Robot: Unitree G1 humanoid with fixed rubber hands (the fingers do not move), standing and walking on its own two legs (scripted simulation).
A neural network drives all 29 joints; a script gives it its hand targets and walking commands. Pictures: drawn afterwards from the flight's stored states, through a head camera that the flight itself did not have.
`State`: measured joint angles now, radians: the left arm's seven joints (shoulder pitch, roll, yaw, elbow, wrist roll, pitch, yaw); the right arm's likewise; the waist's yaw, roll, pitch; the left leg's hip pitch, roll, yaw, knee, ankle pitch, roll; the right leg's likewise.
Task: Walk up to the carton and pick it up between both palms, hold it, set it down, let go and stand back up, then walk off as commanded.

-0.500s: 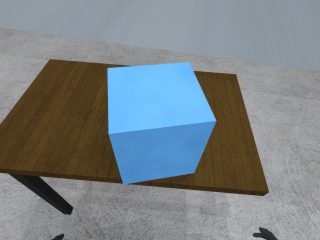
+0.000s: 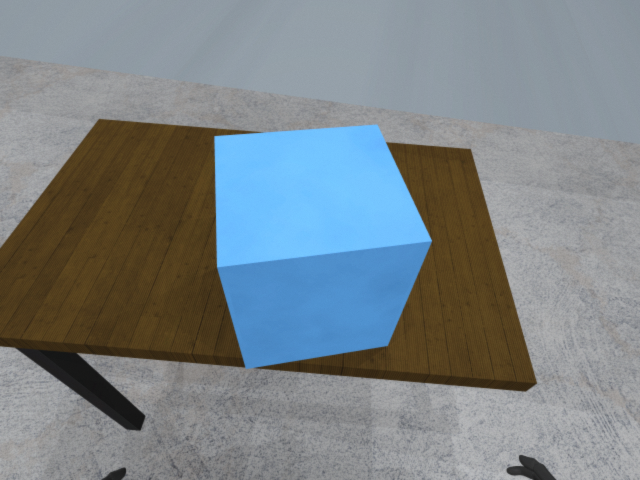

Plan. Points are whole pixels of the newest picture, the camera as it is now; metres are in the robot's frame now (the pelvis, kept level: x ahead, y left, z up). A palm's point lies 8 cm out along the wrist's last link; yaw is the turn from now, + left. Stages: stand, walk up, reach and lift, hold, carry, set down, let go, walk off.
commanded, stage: walk up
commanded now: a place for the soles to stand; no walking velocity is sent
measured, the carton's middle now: (309, 251) +0.40 +0.02 +0.05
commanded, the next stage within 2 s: reach and lift in 1.54 s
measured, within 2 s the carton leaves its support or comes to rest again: neither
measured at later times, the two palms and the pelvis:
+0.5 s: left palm out of the picture +0.10 +0.28 -0.12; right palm out of the picture +0.09 -0.30 -0.09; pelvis +0.00 +0.00 +0.00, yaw -1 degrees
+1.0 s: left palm out of the picture +0.09 +0.26 -0.11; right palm out of the picture +0.08 -0.33 -0.10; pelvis -0.01 -0.03 -0.01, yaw -3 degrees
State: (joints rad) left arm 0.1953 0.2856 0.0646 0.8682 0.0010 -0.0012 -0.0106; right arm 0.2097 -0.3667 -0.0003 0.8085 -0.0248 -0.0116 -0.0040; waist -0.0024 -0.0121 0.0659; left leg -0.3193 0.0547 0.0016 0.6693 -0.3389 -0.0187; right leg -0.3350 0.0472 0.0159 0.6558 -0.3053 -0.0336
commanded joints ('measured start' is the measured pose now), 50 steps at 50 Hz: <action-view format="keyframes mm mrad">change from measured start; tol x32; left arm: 1 -46 286 53 -104 15 -21 13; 50 7 337 55 -31 15 -53 29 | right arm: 1 20 -235 -90 -2 8 -30 -20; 50 -71 -212 -85 -25 27 -12 -20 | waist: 1 -24 -31 -114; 50 13 -130 -15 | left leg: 1 155 38 -80 -127 87 93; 14 -17 -42 -5 114 -242 70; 25 18 290 -200 -146 393 254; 30 -74 -35 -30 180 -273 65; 39 27 372 -316 -215 415 334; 45 -143 -13 -44 208 -329 49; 50 -64 -10 -52 89 -150 55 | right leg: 1 -54 -174 258 -148 250 -59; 19 -84 -92 181 -34 234 -37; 24 -44 -35 16 196 -232 3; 29 37 -285 481 -234 294 -176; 34 27 -188 266 -39 575 -105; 40 21 -30 33 219 -269 -1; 44 65 -285 537 -276 183 -135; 50 85 -252 441 -261 368 -84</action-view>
